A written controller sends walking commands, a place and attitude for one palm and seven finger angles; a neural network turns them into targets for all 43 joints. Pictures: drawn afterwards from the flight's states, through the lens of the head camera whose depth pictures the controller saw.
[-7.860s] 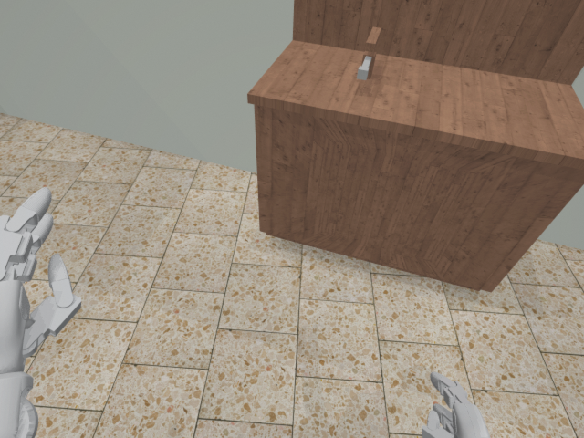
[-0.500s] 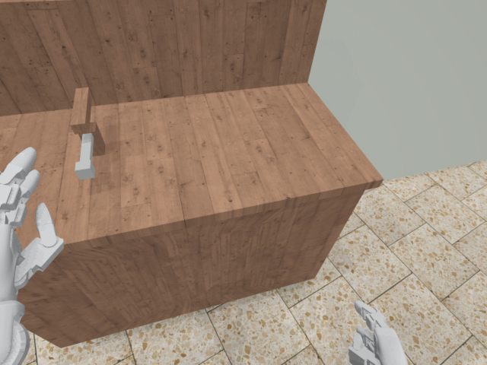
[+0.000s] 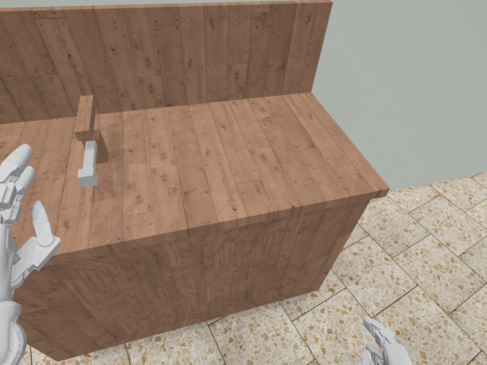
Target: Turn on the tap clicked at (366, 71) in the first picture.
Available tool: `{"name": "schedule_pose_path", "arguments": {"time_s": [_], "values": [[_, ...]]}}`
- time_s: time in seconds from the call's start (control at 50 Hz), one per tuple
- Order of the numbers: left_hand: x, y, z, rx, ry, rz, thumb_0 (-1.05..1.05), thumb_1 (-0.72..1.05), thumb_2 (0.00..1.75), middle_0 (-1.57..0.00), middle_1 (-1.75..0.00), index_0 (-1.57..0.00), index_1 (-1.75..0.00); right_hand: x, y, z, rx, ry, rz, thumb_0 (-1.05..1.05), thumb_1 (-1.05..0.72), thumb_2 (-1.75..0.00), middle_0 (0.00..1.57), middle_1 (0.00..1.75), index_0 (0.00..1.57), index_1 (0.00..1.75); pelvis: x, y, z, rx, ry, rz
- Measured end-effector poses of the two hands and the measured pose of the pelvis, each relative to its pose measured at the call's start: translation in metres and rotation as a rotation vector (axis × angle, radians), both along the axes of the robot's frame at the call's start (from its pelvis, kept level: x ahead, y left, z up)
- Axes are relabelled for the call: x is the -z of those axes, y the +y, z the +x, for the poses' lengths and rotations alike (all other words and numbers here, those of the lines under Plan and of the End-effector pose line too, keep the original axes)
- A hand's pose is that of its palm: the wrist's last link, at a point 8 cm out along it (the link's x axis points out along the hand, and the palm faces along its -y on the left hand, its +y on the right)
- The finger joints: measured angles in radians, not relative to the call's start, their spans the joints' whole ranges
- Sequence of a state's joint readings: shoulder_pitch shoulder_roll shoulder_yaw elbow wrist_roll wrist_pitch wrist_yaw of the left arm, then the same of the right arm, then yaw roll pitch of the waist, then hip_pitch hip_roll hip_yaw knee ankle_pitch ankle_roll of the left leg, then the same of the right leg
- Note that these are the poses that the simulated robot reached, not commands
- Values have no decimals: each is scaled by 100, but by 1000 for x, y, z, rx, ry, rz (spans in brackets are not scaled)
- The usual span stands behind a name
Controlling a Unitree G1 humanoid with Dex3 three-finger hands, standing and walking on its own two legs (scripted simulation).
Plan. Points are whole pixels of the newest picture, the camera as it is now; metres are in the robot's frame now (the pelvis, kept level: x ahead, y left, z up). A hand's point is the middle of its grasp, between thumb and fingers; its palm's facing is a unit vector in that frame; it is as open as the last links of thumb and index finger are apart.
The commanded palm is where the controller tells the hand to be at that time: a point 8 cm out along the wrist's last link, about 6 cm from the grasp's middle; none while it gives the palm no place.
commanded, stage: shuffle to correct the standing spot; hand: left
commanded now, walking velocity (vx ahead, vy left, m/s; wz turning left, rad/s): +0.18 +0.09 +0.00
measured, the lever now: (88, 177) +0.43 +0.35 +0.04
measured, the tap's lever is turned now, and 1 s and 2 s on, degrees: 0 0 0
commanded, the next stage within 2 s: come to a stop and stand still in 0.34 s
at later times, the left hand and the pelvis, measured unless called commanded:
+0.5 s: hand (77, 182) +0.29 +0.25 +0.18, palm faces +0.34 -0.84 -0.42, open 7.4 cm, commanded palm +0.23 +0.30 +0.18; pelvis +0.07 +0.02 +0.01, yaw +0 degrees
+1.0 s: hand (53, 165) +0.32 +0.30 +0.18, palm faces +0.47 -0.81 -0.35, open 7.4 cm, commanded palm +0.26 +0.33 +0.18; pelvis +0.11 +0.04 +0.00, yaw +1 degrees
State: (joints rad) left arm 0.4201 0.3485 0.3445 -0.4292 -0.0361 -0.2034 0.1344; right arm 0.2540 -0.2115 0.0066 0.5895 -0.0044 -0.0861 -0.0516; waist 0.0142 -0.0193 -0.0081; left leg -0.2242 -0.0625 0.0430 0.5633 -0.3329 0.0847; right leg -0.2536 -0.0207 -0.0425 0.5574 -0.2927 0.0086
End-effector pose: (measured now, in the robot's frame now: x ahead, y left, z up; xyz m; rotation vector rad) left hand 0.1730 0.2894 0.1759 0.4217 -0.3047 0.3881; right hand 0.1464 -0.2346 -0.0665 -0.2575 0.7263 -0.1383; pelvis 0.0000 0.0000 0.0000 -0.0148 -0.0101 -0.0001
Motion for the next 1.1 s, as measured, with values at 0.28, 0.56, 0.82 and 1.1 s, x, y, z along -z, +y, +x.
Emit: {"name": "schedule_pose_path", "arguments": {"time_s": [0.28,0.56,0.82,1.1], "values": [[3,13,33,40,-64,50,1,89,90,-21,-30,-21,-30,16,12,38,19,28,0,1,-90,-89,20,30,21,30,18,16,32,11,-13,11],[-20,4,94,96,53,143,1,89,90,-21,-30,-21,-30,13,34,69,28,53,84,1,-90,-89,20,30,21,30,-3,18,85,-2,13,-8],[-15,12,92,30,-66,22,1,89,90,-21,-30,-21,-30,-6,23,125,-19,-57,-17,1,-90,-89,20,30,21,30,5,25,95,-2,-46,15],[-12,46,109,-34,4,5,1,89,90,-20,-30,-21,-30,-3,74,126,-49,-31,71,1,-90,-89,20,30,21,30,-6,48,115,-9,-19,3]]}}
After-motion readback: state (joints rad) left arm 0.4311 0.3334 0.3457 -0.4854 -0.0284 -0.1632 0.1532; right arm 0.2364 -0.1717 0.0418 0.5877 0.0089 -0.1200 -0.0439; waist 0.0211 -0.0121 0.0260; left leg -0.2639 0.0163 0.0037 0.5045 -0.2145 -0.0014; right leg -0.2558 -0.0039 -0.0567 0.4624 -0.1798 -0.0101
